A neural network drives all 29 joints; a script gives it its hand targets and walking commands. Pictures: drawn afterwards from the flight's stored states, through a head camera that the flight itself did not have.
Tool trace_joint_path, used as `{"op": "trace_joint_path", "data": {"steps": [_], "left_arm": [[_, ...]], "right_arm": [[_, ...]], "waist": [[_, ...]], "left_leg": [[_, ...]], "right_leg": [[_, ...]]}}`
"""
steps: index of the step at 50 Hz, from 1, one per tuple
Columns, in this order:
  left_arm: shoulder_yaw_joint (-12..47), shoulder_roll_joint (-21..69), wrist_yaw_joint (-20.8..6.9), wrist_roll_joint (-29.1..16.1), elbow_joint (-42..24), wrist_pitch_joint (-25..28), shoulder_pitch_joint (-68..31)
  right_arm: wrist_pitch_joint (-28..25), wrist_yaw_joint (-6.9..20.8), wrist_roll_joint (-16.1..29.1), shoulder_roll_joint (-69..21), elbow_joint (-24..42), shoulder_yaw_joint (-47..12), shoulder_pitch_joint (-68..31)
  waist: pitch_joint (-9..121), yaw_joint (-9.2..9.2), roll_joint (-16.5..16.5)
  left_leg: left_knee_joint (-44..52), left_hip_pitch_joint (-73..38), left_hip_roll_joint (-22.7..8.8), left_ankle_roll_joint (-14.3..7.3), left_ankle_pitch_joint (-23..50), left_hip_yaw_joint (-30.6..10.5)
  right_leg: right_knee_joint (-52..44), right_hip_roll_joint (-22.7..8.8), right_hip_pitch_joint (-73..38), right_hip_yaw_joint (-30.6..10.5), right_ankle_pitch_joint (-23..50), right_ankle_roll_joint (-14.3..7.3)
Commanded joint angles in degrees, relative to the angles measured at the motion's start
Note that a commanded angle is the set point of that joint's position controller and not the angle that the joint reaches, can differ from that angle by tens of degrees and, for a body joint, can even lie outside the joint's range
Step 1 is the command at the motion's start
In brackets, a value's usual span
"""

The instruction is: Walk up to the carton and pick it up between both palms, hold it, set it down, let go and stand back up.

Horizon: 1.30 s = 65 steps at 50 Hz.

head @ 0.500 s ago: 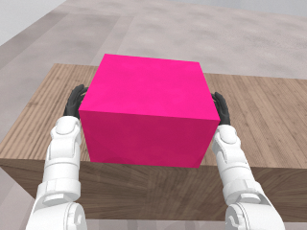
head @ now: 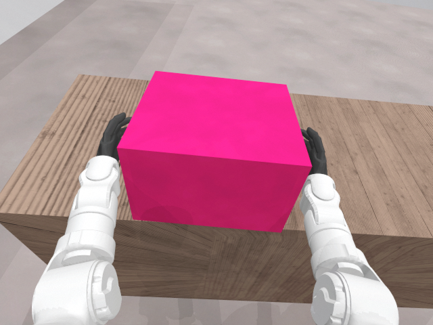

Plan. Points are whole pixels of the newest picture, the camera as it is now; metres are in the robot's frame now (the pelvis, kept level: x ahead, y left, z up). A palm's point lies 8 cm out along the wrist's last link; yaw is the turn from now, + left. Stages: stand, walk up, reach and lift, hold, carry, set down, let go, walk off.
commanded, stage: set down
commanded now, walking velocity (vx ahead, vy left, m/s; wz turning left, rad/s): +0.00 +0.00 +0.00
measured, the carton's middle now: (214, 147) +0.46 +0.03 +0.06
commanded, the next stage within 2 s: none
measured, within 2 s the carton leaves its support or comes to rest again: neither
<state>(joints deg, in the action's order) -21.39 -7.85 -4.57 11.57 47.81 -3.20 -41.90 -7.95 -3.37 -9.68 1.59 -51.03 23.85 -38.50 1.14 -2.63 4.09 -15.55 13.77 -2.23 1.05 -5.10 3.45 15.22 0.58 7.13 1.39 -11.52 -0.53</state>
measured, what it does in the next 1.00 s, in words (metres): stands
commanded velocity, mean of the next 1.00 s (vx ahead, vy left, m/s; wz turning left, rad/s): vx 0.00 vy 0.00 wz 0.00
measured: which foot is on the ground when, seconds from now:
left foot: down 0.00-1.00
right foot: down 0.00-1.00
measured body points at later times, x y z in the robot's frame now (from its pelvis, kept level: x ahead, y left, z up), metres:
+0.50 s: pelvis +0.01 +0.00 +0.00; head +0.08 +0.02 +0.44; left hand +0.43 +0.23 +0.04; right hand +0.44 -0.17 +0.05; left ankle +0.03 +0.13 -0.75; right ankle -0.04 -0.11 -0.75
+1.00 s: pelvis -0.01 +0.01 -0.01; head +0.09 +0.02 +0.43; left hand +0.44 +0.23 +0.04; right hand +0.44 -0.16 +0.04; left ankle +0.03 +0.13 -0.75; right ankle -0.04 -0.11 -0.75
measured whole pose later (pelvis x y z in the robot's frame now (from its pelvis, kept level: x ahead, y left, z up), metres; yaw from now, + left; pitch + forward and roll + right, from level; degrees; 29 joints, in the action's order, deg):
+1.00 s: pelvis -0.01 +0.01 -0.01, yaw -1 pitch +17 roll -1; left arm -19.9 -13.9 -3.4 3.5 76.5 17.9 -54.4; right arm -16.4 -3.8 -14.6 2.5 -59.6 29.6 -46.3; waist 6.2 -2.7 1.7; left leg -19.9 32.1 -3.0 0.4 -4.9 4.3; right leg 20.6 1.0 26.4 0.5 -11.5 -0.3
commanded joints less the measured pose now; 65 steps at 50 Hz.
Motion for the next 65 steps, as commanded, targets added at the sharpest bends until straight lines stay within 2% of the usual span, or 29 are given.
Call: {"op": "trace_joint_path", "data": {"steps": [1, 3, 5, 8, 13, 16, 17, 18, 21, 23, 24, 26, 27, 28, 29, 32, 33, 35, 37, 41, 46, 47, 49, 53, 54, 56, 60, 62, 65], "left_arm": [[17.8, 29.2, -3.9, -1.4, -7.2, 5.0, -39.0], [17.8, 28.9, -4.0, -1.9, -6.2, 6.0, -40.6], [19.5, 30.2, -3.6, -2.7, -6.4, 7.1, -41.3], [18.6, 29.5, -3.4, -2.9, -4.1, 8.7, -42.5], [18.4, 28.8, -3.3, -3.6, -0.8, 11.1, -43.9], [19.3, 29.2, -2.9, -4.8, 0.0, 12.8, -44.5], [19.3, 29.0, -2.9, -5.2, 0.7, 13.4, -44.3], [18.4, 28.5, -3.0, -5.0, 2.3, 13.8, -44.2], [17.0, 27.6, -3.8, -4.9, 5.5, 15.1, -44.3], [15.6, 26.6, -4.2, -4.8, 7.5, 16.5, -45.1], [16.1, 26.7, -4.2, -5.2, 7.8, 17.2, -45.5], [16.6, 26.7, -4.0, -5.9, 9.0, 18.3, -46.9], [15.5, 25.9, -4.1, -5.5, 10.4, 18.7, -47.0], [16.5, 26.1, -4.1, -6.3, 10.2, 19.4, -48.0], [15.5, 25.6, -4.1, -6.2, 11.5, 19.8, -47.6], [14.7, 24.7, -4.7, -6.0, 14.9, 20.3, -47.4], [13.8, 24.0, -5.1, -5.9, 16.7, 20.4, -47.0], [12.9, 23.0, -5.5, -5.8, 18.5, 21.1, -47.0], [12.3, 22.8, -5.7, -5.3, 19.4, 21.6, -47.1], [12.4, 22.3, -5.5, -5.5, 19.8, 22.1, -47.8], [11.1, 21.4, -5.3, -4.2, 22.3, 22.5, -47.8], [12.4, 22.1, -5.1, -4.9, 21.7, 22.7, -49.0], [11.4, 21.3, -5.0, -4.4, 22.7, 23.0, -48.6], [10.4, 21.3, -4.8, -3.3, 22.9, 22.3, -47.6], [10.0, 21.5, -4.8, -3.2, 23.0, 22.4, -47.4], [10.1, 21.6, -4.5, -2.7, 23.5, 22.4, -46.7], [9.0, 21.2, -4.8, -1.6, 24.0, 22.1, -46.9], [8.1, 21.0, -4.7, -0.9, 24.0, 22.1, -46.6], [8.5, 21.3, -4.5, -0.8, 23.5, 22.0, -46.2]], "right_arm": [[-6.1, 7.8, -2.0, -27.1, 10.0, -19.2, -41.3], [-6.1, 7.7, -3.2, -27.6, 8.6, -17.9, -40.4], [-7.1, 7.7, -3.5, -27.3, 8.7, -17.4, -41.4], [-7.3, 7.9, -4.3, -28.0, 7.2, -17.1, -41.1], [-7.9, 8.0, -4.4, -28.7, 4.7, -16.8, -41.1], [-8.7, 8.2, -4.1, -29.0, 3.7, -17.5, -41.4], [-8.9, 8.2, -4.0, -29.0, 3.9, -18.0, -41.7], [-8.9, 8.1, -4.0, -29.5, 3.5, -18.3, -41.5], [-9.1, 7.7, -4.7, -29.9, 3.2, -18.6, -41.8], [-9.2, 7.6, -4.8, -31.3, 2.9, -19.5, -41.8], [-9.6, 7.5, -5.0, -31.6, 3.0, -19.6, -41.9], [-9.9, 7.6, -5.4, -31.4, 2.0, -19.0, -42.3], [-9.8, 7.7, -5.4, -31.8, 1.3, -19.0, -42.1], [-9.9, 7.7, -5.5, -31.6, 1.0, -19.1, -42.1], [-9.8, 7.7, -5.7, -31.9, 0.3, -19.3, -41.7], [-9.6, 7.6, -6.1, -31.4, -1.8, -18.2, -41.8], [-9.3, 7.4, -6.5, -31.5, -2.9, -18.0, -41.4], [-9.4, 7.3, -6.6, -31.5, -3.3, -18.1, -41.5], [-9.4, 7.2, -7.2, -31.9, -4.6, -17.2, -40.5], [-9.4, 7.7, -7.6, -31.1, -5.4, -15.9, -40.3], [-9.3, 8.3, -9.2, -30.3, -6.3, -13.8, -40.1], [-9.7, 8.4, -9.3, -29.5, -6.3, -12.5, -41.0], [-9.7, 8.5, -9.3, -29.1, -7.2, -12.3, -40.5], [-9.0, 9.1, -9.7, -27.7, -8.5, -10.2, -39.5], [-9.1, 9.3, -10.2, -27.6, -8.2, -9.9, -39.6], [-9.3, 9.5, -10.4, -27.0, -8.2, -9.2, -39.3], [-9.1, 9.4, -11.6, -27.4, -7.6, -8.0, -39.0], [-8.8, 9.7, -11.9, -27.6, -7.8, -7.9, -38.4], [-8.7, 9.8, -12.1, -27.2, -7.2, -7.2, -37.6]], "waist": [[37.8, -1.01, -6.7], [37.8, 0.22, -5.9], [40.8, 0.33, -7.5], [41.6, 0.35, -6.5], [44.3, -0.01, -8.2], [46.0, -0.26, -8.6], [46.8, -0.5, -7.8], [47.3, -0.93, -7.2], [47.2, -0.72, -5.7], [48.1, -1.59, -4.8], [49.6, -1.39, -5.4], [49.9, -0.91, -6.3], [49.6, -1.86, -6.2], [50.6, -1.12, -6.2], [50.6, -1.7, -5.6], [48.8, -1.19, -5.1], [47.2, -1.05, -3.9], [47.6, -1.58, -3.2], [46.8, -1.04, -3.6], [47.0, -1.42, -4.8], [46.2, -1.1, -4.2], [47.2, -0.35, -5.4], [46.4, -0.82, -5.2], [43.2, -0.5, -5.8], [43.9, -0.55, -5.0], [44.5, -0.37, -5.2], [42.2, 0.18, -4.9], [42.4, -0.37, -4.5], [41.7, 0.42, -5.1]], "left_leg": [[-4.6, -22.1, 1.0, 1.9, 26.1, 3.7], [-4.4, -21.6, 1.0, 1.7, 25.1, 3.9], [-5.5, -23.8, 0.4, 2.9, 29.1, 3.6], [-5.8, -22.7, 0.5, 2.3, 28.5, 3.5], [-6.9, -21.4, 0.3, 2.6, 30.3, 3.3], [-8.4, -23.3, -0.2, 3.1, 34.9, 2.8], [-8.6, -23.1, -0.3, 2.7, 35.1, 2.7], [-8.6, -21.6, 0.0, 2.1, 33.9, 2.9], [-8.2, -17.4, 0.1, 1.4, 32.1, 2.9], [-7.9, -15.2, 0.3, 0.6, 30.2, 3.2], [-8.1, -14.7, 0.2, 0.8, 30.6, 2.9], [-8.8, -15.8, -0.3, 1.5, 32.2, 2.5], [-9.0, -16.2, -0.1, 1.0, 31.3, 2.7], [-9.3, -16.5, -0.3, 1.1, 31.7, 2.6], [-9.7, -15.8, -0.2, 0.7, 31.7, 2.7], [-9.4, -14.1, -0.3, 0.5, 29.5, 2.7], [-9.2, -12.8, 0.0, -0.1, 28.1, 2.9], [-8.6, -10.8, 0.1, -0.7, 26.1, 3.0], [-8.6, -10.5, -0.1, -0.5, 26.6, 2.9], [-9.1, -13.1, -0.5, -0.1, 26.9, 2.8], [-8.2, -10.9, -0.4, -0.7, 21.5, 3.3], [-8.4, -11.9, -0.7, 0.1, 22.4, 3.1], [-8.8, -12.2, -0.6, 0.0, 22.1, 3.4], [-7.6, -12.9, -0.8, 0.1, 20.3, 3.2], [-7.6, -13.3, -0.8, -0.1, 20.2, 3.4], [-7.8, -13.0, -0.8, 0.1, 20.2, 3.3], [-7.1, -11.1, -0.3, -0.4, 17.9, 3.7], [-6.4, -10.5, -0.3, -0.6, 16.8, 3.8], [-6.7, -12.2, -0.5, -0.1, 18.0, 3.6]], "right_leg": [[0.5, 0.1, -1.5, 3.8, 23.7, 3.3], [0.4, -0.2, -1.1, 3.5, 23.6, 3.4], [0.7, 0.3, 1.4, 4.2, 22.9, 3.2], [0.7, 0.0, 2.1, 3.8, 23.7, 3.1], [1.6, -0.2, 2.8, 3.6, 25.2, 2.9], [2.1, 0.2, 5.7, 3.9, 25.7, 2.8], [2.0, 0.3, 6.2, 3.8, 25.8, 2.8], [2.1, -0.1, 5.4, 3.3, 27.3, 2.8], [4.1, -0.8, 2.3, 2.9, 32.3, 3.7], [5.1, -1.2, 1.5, 2.5, 34.0, 4.2], [5.6, -1.3, 1.8, 2.5, 35.5, 4.3], [5.9, -0.8, 3.7, 2.8, 34.2, 3.9], [5.3, -1.0, 5.2, 2.8, 32.2, 3.7], [5.6, -0.7, 6.1, 2.8, 32.7, 3.6], [5.9, -0.9, 6.1, 2.6, 33.5, 3.8], [6.5, -1.2, 5.9, 2.4, 33.3, 4.1], [6.5, -1.4, 5.3, 2.2, 33.5, 4.4], [7.1, -1.7, 4.4, 2.0, 34.7, 4.7], [7.7, -1.7, 4.5, 2.1, 36.1, 4.8], [6.3, -1.0, 9.4, 2.9, 29.4, 3.8], [6.1, -1.3, 9.2, 2.6, 26.2, 3.7], [5.9, -1.0, 10.7, 3.1, 24.8, 3.4], [5.2, -1.1, 11.5, 2.8, 23.2, 3.0], [4.4, -0.9, 12.7, 3.4, 19.7, 2.7], [3.9, -0.7, 13.4, 3.5, 18.6, 2.7], [3.6, -0.6, 13.7, 3.6, 18.1, 2.2], [3.6, -1.3, 12.2, 3.3, 18.8, 2.7], [3.6, -1.2, 11.1, 3.4, 17.7, 2.7], [3.0, -1.0, 12.8, 3.6, 17.1, 2.5]]}}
